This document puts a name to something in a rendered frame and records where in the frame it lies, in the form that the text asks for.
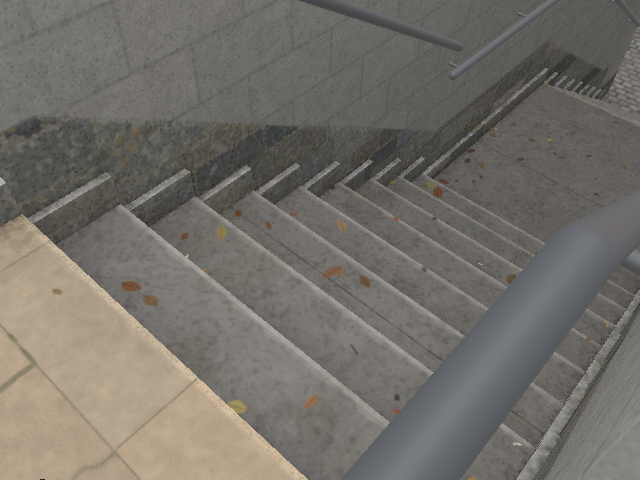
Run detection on stairs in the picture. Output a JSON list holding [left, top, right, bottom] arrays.
[[553, 86, 640, 125], [56, 173, 635, 480]]

